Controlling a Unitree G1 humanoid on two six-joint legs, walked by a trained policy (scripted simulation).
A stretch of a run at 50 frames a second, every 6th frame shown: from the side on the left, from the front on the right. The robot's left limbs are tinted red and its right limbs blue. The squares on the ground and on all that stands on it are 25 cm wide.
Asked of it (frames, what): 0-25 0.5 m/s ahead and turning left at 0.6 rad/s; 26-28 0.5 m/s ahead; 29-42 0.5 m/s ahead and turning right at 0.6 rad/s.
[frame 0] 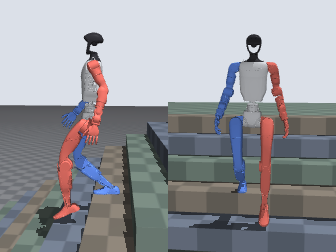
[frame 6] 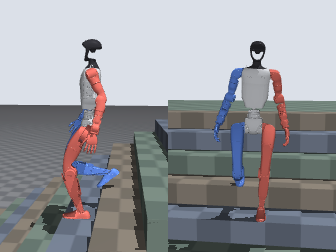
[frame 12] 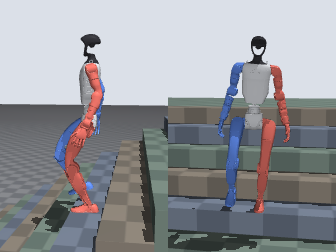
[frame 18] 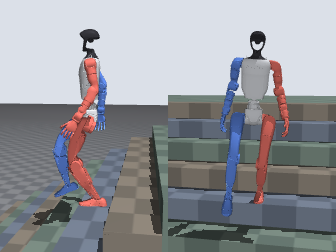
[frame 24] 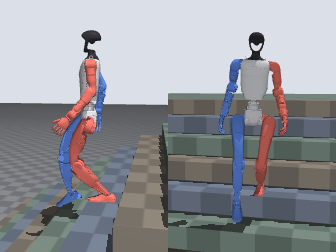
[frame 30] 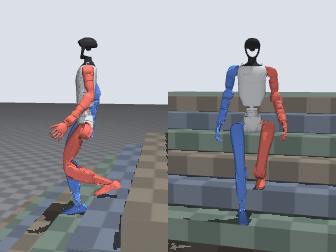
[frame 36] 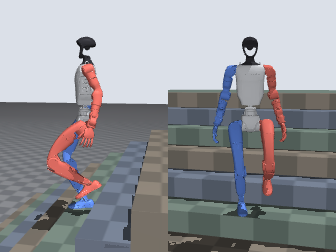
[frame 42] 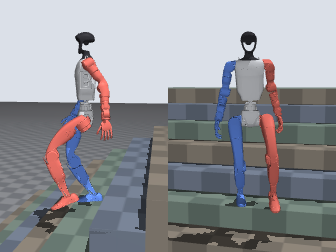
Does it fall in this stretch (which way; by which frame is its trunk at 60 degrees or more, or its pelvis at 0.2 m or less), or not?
no
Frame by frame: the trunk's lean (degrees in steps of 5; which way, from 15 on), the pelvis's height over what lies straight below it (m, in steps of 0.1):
0: 5, 0.8
6: 5, 0.8
12: 5, 0.7
18: 5, 0.7
24: 5, 0.9
30: 5, 0.8
36: 0, 0.7
42: 0, 0.7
